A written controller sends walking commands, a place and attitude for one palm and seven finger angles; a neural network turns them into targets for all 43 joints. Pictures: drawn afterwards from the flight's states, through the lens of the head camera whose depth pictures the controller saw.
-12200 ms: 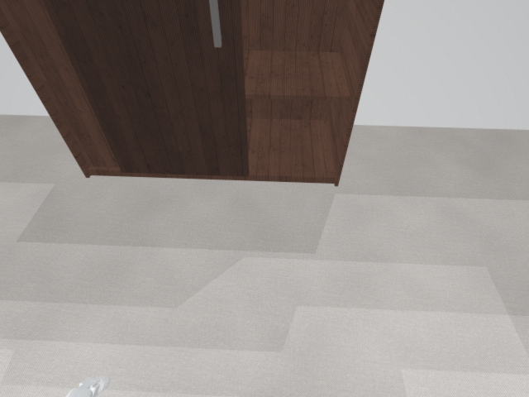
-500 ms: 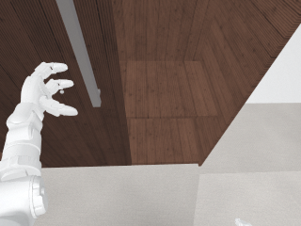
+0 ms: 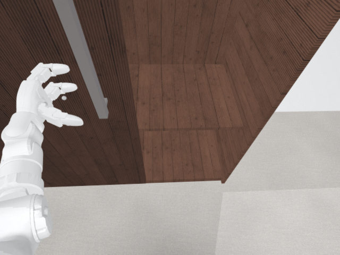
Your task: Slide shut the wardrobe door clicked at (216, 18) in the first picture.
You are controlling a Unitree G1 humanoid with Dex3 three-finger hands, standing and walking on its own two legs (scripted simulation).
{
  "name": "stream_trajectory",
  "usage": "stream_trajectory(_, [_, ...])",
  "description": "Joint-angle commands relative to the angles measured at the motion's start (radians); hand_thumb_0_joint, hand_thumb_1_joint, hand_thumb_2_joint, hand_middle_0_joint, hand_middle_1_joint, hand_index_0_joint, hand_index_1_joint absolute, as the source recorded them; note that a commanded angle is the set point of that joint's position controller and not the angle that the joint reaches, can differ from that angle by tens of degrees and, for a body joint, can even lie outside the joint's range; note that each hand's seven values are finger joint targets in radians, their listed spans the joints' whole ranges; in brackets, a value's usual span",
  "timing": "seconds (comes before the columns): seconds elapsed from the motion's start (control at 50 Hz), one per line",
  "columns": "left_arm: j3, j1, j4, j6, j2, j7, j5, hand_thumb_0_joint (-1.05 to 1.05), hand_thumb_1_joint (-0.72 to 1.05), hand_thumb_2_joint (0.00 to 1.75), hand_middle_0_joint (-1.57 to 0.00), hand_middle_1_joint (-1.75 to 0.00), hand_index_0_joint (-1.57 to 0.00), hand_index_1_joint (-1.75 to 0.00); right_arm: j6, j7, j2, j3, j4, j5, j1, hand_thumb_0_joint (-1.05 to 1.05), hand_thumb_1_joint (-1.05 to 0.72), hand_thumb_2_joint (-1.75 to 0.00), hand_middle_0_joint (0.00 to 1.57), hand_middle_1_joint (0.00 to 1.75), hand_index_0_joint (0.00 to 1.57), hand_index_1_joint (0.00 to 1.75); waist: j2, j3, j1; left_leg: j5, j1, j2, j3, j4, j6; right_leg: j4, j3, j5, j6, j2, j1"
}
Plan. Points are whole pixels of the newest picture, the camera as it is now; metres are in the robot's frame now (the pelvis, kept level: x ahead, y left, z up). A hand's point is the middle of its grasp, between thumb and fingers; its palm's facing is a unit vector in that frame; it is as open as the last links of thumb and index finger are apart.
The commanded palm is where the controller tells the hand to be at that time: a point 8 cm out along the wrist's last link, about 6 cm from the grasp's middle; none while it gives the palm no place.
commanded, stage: feel for the door with the fingertips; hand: left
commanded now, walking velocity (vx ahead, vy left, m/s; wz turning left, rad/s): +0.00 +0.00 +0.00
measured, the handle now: (89, 62) +0.51 +0.19 +0.16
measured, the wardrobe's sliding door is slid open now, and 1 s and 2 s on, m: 0.46 0.46 0.46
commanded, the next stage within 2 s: slide the fingers in behind the handle in 1.08 s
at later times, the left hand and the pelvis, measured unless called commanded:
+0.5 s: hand (81, 101) +0.42 +0.20 +0.12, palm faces +0.07 -1.00 -0.01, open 14.1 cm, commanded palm +0.40 +0.25 +0.12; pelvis +0.00 -0.01 +0.00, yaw +0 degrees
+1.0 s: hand (84, 89) +0.46 +0.20 +0.12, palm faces +0.06 -1.00 -0.02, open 14.0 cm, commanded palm +0.43 +0.25 +0.12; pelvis -0.01 +0.00 +0.00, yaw +0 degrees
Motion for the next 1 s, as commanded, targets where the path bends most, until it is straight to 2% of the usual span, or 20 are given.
stream_trajectory(0.0, [0.006, -0.458, -0.253, -0.057, 0.239, 0.004, -0.005, 0.00, -0.50, 0.30, -0.30, -1.20, -0.30, -1.20, -0.045, -0.014, -0.165, -0.064, -0.094, -0.001, 0.041, 0.00, -0.90, -0.90, 0.20, 0.30, 0.20, 0.30, 0.123, -0.360, -0.021, 0.319, 0.205, -0.029, -0.054, -0.073, -0.004, -0.038, 0.045, 0.284, -0.004, 0.031, 0.128])
stream_trajectory(0.04, [0.020, -0.428, -0.278, -0.056, 0.239, 0.016, -0.012, 0.00, -0.50, 0.30, -0.30, -1.20, -0.30, -1.20, -0.048, -0.012, -0.164, -0.068, -0.096, -0.004, 0.041, 0.00, -0.90, -0.90, 0.20, 0.30, 0.20, 0.30, 0.116, -0.394, -0.009, 0.367, 0.230, -0.027, -0.053, -0.067, -0.006, -0.036, 0.046, 0.323, -0.003, 0.031, 0.147])
stream_trajectory(0.08, [0.046, -0.399, -0.278, -0.056, 0.258, 0.026, -0.017, 0.00, -0.50, 0.30, -0.30, -1.20, -0.30, -1.20, -0.046, -0.011, -0.166, -0.067, -0.098, -0.006, 0.042, 0.00, -0.90, -0.90, 0.20, 0.30, 0.20, 0.30, 0.074, -0.401, 0.000, 0.381, 0.211, -0.029, -0.051, -0.065, -0.003, -0.031, 0.045, 0.346, -0.003, 0.035, 0.179])
stream_trajectory(0.14, [0.012, -0.389, -0.279, -0.047, 0.195, 0.040, -0.023, 0.00, -0.50, 0.30, -0.30, -1.20, -0.30, -1.20, -0.049, -0.005, -0.156, -0.068, -0.103, -0.003, 0.029, 0.00, -0.90, -0.90, 0.20, 0.30, 0.20, 0.30, 0.040, -0.364, -0.007, 0.353, 0.186, -0.028, -0.042, -0.074, 0.001, -0.037, 0.047, 0.346, 0.003, 0.033, 0.182])
stream_trajectory(0.16, [0.044, -0.358, -0.267, -0.045, 0.224, 0.049, -0.018, 0.00, -0.50, 0.30, -0.30, -1.20, -0.30, -1.20, -0.046, -0.004, -0.159, -0.070, -0.106, -0.003, 0.029, 0.00, -0.90, -0.90, 0.20, 0.30, 0.20, 0.30, 0.030, -0.353, 0.005, 0.343, 0.168, -0.028, -0.041, -0.078, 0.000, -0.036, 0.048, 0.341, 0.002, 0.032, 0.193])
stream_trajectory(0.2, [0.041, -0.341, -0.289, -0.043, 0.221, 0.064, -0.007, 0.00, -0.50, 0.30, -0.30, -1.20, -0.30, -1.20, -0.042, 0.000, -0.156, -0.068, -0.111, -0.004, 0.025, 0.00, -0.90, -0.90, 0.20, 0.30, 0.20, 0.30, 0.047, -0.365, 0.011, 0.360, 0.169, -0.031, -0.037, -0.079, 0.001, -0.032, 0.050, 0.362, 0.000, 0.029, 0.209])
stream_trajectory(0.22, [0.019, -0.320, -0.310, -0.040, 0.190, 0.069, -0.002, 0.00, -0.50, 0.30, -0.30, -1.20, -0.30, -1.20, -0.042, 0.005, -0.150, -0.068, -0.120, -0.004, 0.016, 0.00, -0.90, -0.90, 0.20, 0.30, 0.20, 0.30, 0.071, -0.361, 0.016, 0.374, 0.181, -0.033, -0.033, -0.079, 0.001, -0.032, 0.052, 0.371, -0.001, 0.029, 0.208])
stream_trajectory(0.28, [-0.022, -0.328, -0.341, -0.034, 0.138, 0.083, -0.001, 0.00, -0.50, 0.30, -0.30, -1.20, -0.30, -1.20, -0.040, 0.009, -0.146, -0.069, -0.122, -0.002, 0.005, 0.00, -0.90, -0.90, 0.20, 0.30, 0.20, 0.30, 0.056, -0.335, 0.002, 0.380, 0.191, -0.032, -0.027, -0.073, 0.005, -0.041, 0.051, 0.377, 0.000, 0.031, 0.194])
stream_trajectory(0.3, [0.004, -0.331, -0.352, -0.034, 0.163, 0.089, -0.004, 0.00, -0.50, 0.30, -0.30, -1.20, -0.30, -1.20, -0.040, 0.008, -0.146, -0.072, -0.119, -0.003, 0.004, 0.00, -0.90, -0.90, 0.20, 0.30, 0.20, 0.30, 0.053, -0.344, 0.006, 0.365, 0.187, -0.030, -0.028, -0.075, 0.003, -0.040, 0.055, 0.375, 0.001, 0.030, 0.204])
stream_trajectory(0.34, [-0.001, -0.318, -0.353, -0.031, 0.143, 0.096, -0.009, 0.00, -0.50, 0.30, -0.30, -1.20, -0.30, -1.20, -0.038, 0.006, -0.141, -0.070, -0.121, -0.001, -0.004, 0.00, -0.90, -0.90, 0.20, 0.30, 0.20, 0.30, 0.015, -0.332, 0.005, 0.359, 0.180, -0.031, -0.026, -0.082, 0.004, -0.042, 0.053, 0.383, 0.002, 0.030, 0.220])
stream_trajectory(0.42, [-0.032, -0.349, -0.387, -0.035, 0.106, 0.116, -0.001, 0.00, -0.50, 0.30, -0.30, -1.20, -0.30, -1.20, -0.043, 0.006, -0.134, -0.068, -0.118, -0.003, -0.015, 0.00, -0.90, -0.90, 0.20, 0.30, 0.20, 0.30, 0.039, -0.331, 0.003, 0.356, 0.197, -0.033, -0.029, -0.082, 0.002, -0.043, 0.051, 0.372, 0.001, 0.029, 0.208])
stream_trajectory(0.52, [-0.031, -0.441, -0.299, -0.047, 0.135, 0.131, 0.022, 0.00, -0.50, 0.30, -0.30, -1.20, -0.30, -1.20, -0.044, -0.003, -0.135, -0.058, -0.096, -0.002, -0.024, 0.00, -0.90, -0.90, 0.20, 0.30, 0.20, 0.30, 0.018, -0.274, -0.019, 0.247, 0.159, -0.037, -0.033, -0.089, 0.005, -0.055, 0.058, 0.278, 0.001, 0.024, 0.174])
stream_trajectory(0.62, [-0.018, -0.528, -0.234, -0.074, 0.169, 0.114, 0.021, 0.00, -0.50, 0.30, -0.30, -1.20, -0.30, -1.20, -0.050, -0.010, -0.139, -0.055, -0.081, -0.005, -0.011, 0.00, -0.90, -0.90, 0.20, 0.30, 0.20, 0.30, 0.025, -0.332, -0.020, 0.235, 0.155, -0.041, -0.035, -0.081, 0.005, -0.049, 0.070, 0.271, 0.002, 0.018, 0.193])
stream_trajectory(0.66, [-0.043, -0.515, -0.205, -0.082, 0.138, 0.104, 0.020, 0.00, -0.50, 0.30, -0.30, -1.20, -0.30, -1.20, -0.055, -0.008, -0.137, -0.053, -0.081, -0.005, -0.009, 0.00, -0.90, -0.90, 0.20, 0.30, 0.20, 0.30, 0.047, -0.340, -0.018, 0.240, 0.163, -0.042, -0.036, -0.079, 0.001, -0.045, 0.068, 0.273, 0.001, 0.019, 0.180])
stream_trajectory(0.78, [0.017, -0.529, -0.068, -0.074, 0.222, 0.091, 0.028, 0.00, -0.50, 0.30, -0.30, -1.20, -0.30, -1.20, -0.047, -0.005, -0.157, -0.054, -0.072, -0.007, 0.027, 0.00, -0.90, -0.90, 0.20, 0.30, 0.20, 0.30, -0.018, -0.306, -0.019, 0.189, 0.068, -0.042, -0.034, -0.075, 0.007, -0.043, 0.076, 0.232, 0.004, 0.016, 0.177])
stream_trajectory(0.82, [0.006, -0.566, -0.050, -0.076, 0.217, 0.087, 0.030, 0.00, -0.50, 0.30, -0.30, -1.20, -0.30, -1.20, -0.047, -0.005, -0.156, -0.054, -0.072, -0.005, 0.033, 0.00, -0.90, -0.90, 0.20, 0.30, 0.20, 0.30, -0.017, -0.285, -0.032, 0.168, 0.047, -0.041, -0.032, -0.071, 0.008, -0.044, 0.083, 0.217, 0.006, 0.013, 0.161])
stream_trajectory(0.88, [-0.008, -0.621, -0.126, -0.116, 0.217, 0.090, 0.043, 0.00, -0.50, 0.30, -0.30, -1.20, -0.30, -1.20, -0.051, 0.000, -0.156, -0.060, -0.079, -0.011, 0.048, 0.00, -0.90, -0.90, 0.20, 0.30, 0.20, 0.30, 0.055, -0.370, -0.031, 0.227, 0.115, -0.040, -0.036, -0.058, 0.006, -0.025, 0.080, 0.260, 0.002, 0.020, 0.156])
stream_trajectory(0.9, [0.019, -0.612, -0.137, -0.129, 0.246, 0.093, 0.043, 0.00, -0.50, 0.30, -0.30, -1.20, -0.30, -1.20, -0.051, 0.000, -0.157, -0.063, -0.073, -0.015, 0.060, 0.00, -0.90, -0.90, 0.20, 0.30, 0.20, 0.30, 0.062, -0.410, -0.026, 0.251, 0.135, -0.036, -0.042, -0.055, 0.002, -0.018, 0.077, 0.275, 0.002, 0.022, 0.161])
stream_trajectory(0.92, [-0.001, -0.609, -0.137, -0.135, 0.222, 0.091, 0.040, 0.00, -0.50, 0.30, -0.30, -1.20, -0.30, -1.20, -0.052, 0.002, -0.156, -0.062, -0.076, -0.013, 0.060, 0.00, -0.90, -0.90, 0.20, 0.30, 0.20, 0.30, 0.064, -0.405, -0.030, 0.255, 0.142, -0.035, -0.042, -0.053, 0.001, -0.018, 0.074, 0.274, 0.002, 0.025, 0.150])
stream_trajectory(0.98, [0.030, -0.605, -0.108, -0.137, 0.255, 0.090, 0.037, 0.00, -0.50, 0.30, -0.30, -1.20, -0.30, -1.20, -0.047, 0.002, -0.165, -0.066, -0.062, -0.015, 0.078, 0.00, -0.90, -0.90, 0.20, 0.30, 0.20, 0.30, 0.051, -0.402, -0.029, 0.270, 0.131, -0.034, -0.044, -0.049, 0.002, -0.013, 0.069, 0.286, 0.000, 0.030, 0.149])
